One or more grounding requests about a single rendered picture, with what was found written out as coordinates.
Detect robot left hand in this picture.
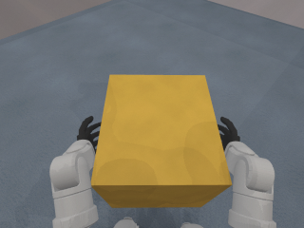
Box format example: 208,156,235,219
77,116,102,154

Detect robot right hand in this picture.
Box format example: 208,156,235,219
218,117,240,151

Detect left robot forearm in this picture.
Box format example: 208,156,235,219
49,140,99,228

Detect carton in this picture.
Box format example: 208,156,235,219
91,74,233,208

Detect right robot forearm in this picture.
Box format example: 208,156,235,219
224,141,276,228

